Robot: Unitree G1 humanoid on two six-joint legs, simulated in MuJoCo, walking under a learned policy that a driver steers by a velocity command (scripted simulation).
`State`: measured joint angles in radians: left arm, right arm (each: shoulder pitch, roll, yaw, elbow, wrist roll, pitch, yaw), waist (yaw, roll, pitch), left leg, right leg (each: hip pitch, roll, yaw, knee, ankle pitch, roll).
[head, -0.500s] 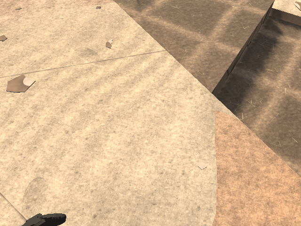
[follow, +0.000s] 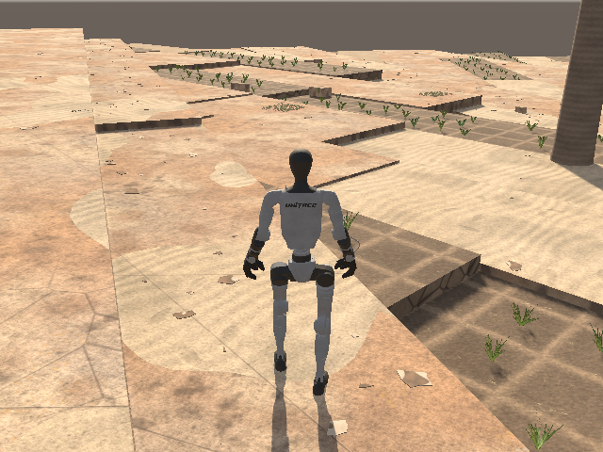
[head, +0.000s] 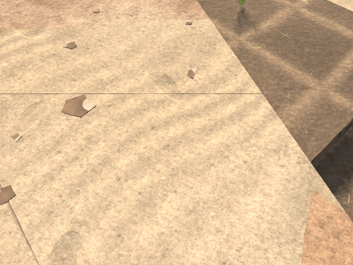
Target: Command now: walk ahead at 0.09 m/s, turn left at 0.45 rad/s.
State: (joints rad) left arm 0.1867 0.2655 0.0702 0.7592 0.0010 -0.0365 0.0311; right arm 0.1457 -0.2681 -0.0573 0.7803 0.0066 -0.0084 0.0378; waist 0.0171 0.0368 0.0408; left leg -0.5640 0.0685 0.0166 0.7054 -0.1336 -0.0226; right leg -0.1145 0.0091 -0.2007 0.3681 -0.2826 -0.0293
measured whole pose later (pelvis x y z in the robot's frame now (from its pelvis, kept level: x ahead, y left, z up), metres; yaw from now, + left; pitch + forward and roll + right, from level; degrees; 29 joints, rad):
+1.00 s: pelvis +0.06 +0.01 +0.00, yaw +31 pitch +2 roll +0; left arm 0.18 0.31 0.07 0.76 0.00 0.01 0.02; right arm 0.15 -0.25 -0.05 0.61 -0.02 0.03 0.00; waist 0.03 -0.04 0.03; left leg -0.27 -0.02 -0.01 0.51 -0.27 0.03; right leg -0.39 -0.08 -0.02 0.86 -0.53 0.07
